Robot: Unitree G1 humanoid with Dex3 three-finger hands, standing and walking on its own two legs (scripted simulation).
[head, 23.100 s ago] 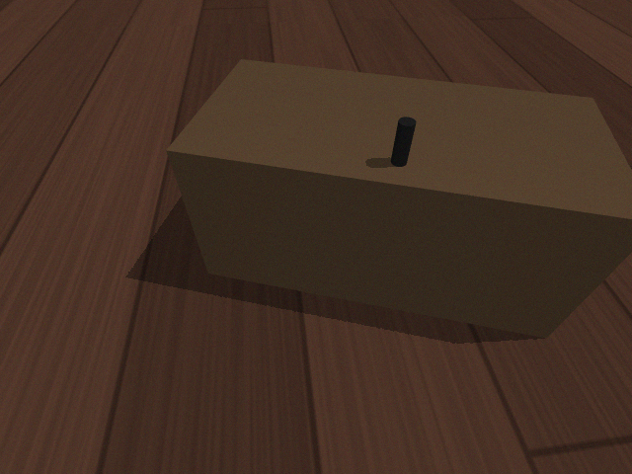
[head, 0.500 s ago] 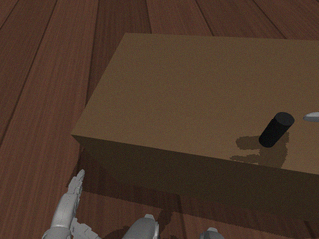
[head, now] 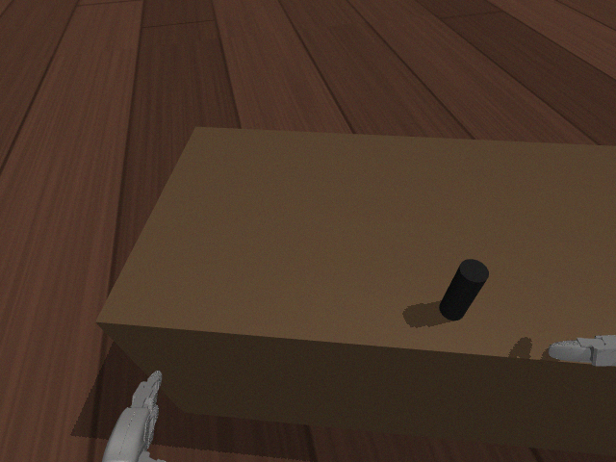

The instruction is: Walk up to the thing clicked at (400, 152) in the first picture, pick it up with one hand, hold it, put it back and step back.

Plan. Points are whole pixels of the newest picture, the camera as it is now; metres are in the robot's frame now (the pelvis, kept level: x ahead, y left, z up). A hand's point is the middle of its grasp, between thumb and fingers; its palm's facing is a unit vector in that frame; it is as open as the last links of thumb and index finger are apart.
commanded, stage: sink last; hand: right
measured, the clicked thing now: (462, 291) +0.42 -0.23 -0.08
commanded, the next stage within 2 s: home in 0.76 s
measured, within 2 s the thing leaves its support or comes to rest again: neither
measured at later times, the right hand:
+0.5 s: hand out of the picture +0.15 -0.21 -0.02, palm faces +0.27 +0.91 -0.30, open 17.2 cm
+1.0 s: hand out of the picture +0.14 -0.24 +0.00, palm faces +0.33 +0.87 -0.37, open 17.3 cm
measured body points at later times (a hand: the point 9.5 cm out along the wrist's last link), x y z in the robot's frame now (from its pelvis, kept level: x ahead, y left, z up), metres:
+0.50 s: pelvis -0.01 +0.02 +0.00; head -0.01 +0.03 +0.45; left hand +0.16 +0.27 -0.06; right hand +0.13 -0.26 +0.00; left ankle +0.01 +0.14 -0.71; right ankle -0.02 -0.11 -0.71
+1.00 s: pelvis -0.02 +0.03 +0.01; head -0.03 +0.04 +0.46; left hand +0.15 +0.28 -0.04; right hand +0.12 -0.29 +0.02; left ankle +0.01 +0.14 -0.71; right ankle -0.02 -0.11 -0.71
